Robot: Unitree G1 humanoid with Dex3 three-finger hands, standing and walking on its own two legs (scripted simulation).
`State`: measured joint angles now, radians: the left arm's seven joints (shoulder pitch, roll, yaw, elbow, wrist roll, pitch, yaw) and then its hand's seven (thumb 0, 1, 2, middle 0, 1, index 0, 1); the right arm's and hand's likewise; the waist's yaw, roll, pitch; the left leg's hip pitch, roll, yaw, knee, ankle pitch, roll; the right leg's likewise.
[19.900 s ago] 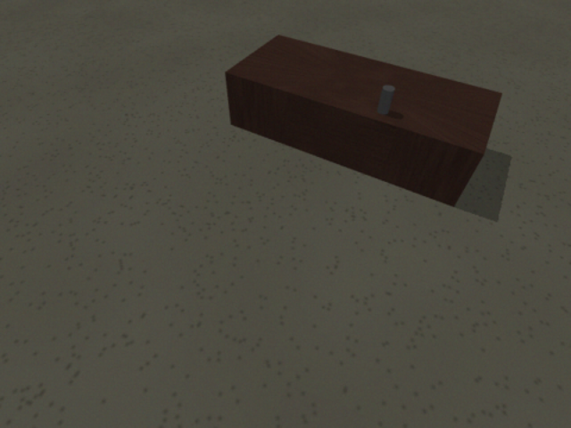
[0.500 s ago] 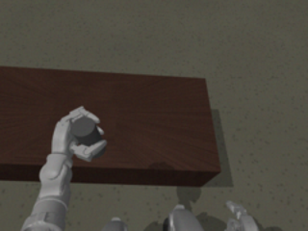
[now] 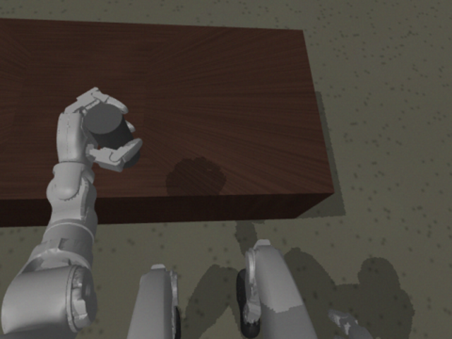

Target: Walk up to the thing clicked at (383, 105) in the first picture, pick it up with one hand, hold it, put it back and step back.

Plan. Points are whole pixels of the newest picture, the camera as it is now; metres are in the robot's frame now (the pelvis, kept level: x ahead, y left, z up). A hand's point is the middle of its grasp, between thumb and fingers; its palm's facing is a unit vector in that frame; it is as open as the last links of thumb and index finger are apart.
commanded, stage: crouch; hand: left
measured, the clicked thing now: (115, 139) +0.46 +0.14 -0.01
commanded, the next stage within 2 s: lower in 0.38 s
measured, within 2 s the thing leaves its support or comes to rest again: rests again in 1.50 s
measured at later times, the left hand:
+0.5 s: hand (124, 138) +0.49 +0.14 -0.06, palm faces -0.05 -1.00 -0.02, open 8.4 cm
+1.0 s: hand (131, 149) +0.51 +0.14 -0.13, palm faces -0.03 -1.00 -0.03, open 8.4 cm
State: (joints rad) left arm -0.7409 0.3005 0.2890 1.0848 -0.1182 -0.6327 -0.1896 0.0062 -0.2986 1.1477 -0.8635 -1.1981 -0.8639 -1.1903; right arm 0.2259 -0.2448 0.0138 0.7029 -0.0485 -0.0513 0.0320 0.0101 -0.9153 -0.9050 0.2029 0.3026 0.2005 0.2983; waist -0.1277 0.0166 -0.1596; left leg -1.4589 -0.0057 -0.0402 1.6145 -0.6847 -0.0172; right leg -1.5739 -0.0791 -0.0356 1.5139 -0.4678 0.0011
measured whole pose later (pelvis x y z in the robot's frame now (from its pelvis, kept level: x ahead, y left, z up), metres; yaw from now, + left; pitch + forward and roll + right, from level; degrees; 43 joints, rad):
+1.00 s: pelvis -0.03 +0.01 -0.12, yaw +1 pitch +36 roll -2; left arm -0.98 0.40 0.32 1.21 -0.03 -0.61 -0.12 0.01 -0.30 1.15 -0.86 -1.20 -0.86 -1.19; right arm 0.21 -0.28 0.05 0.67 -0.08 -0.04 0.06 0.01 -0.94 -0.91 0.20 0.30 0.20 0.30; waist -0.20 0.02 -0.14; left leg -1.91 -0.05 -0.06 2.02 -0.75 -0.01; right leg -2.01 -0.11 -0.02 1.88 -0.50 0.01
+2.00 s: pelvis -0.04 +0.02 -0.17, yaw +0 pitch +36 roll -5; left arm -1.10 0.46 0.30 1.26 0.02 -0.60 -0.07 0.00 -0.25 0.94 -0.93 -1.06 -0.93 -1.04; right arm 0.22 -0.29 0.09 0.65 -0.10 0.01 0.09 0.00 -0.94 -0.90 0.20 0.30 0.20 0.30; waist -0.25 0.01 -0.09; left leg -2.07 -0.07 -0.06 2.18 -0.73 0.00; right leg -2.15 -0.13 -0.02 2.00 -0.46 0.03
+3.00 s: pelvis -0.02 +0.02 -0.03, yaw -2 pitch +33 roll -4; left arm -1.11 0.64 0.33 1.23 0.11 -0.19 -0.10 -0.01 -0.60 0.14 -0.12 -0.13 -0.10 -0.15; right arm 0.26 -0.28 0.07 0.61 -0.01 0.08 0.00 0.01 -0.92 -0.91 0.20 0.30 0.20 0.30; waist -0.21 0.02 -0.13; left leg -1.64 -0.01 -0.04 1.74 -0.68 0.02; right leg -1.72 -0.08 -0.03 1.57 -0.43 0.03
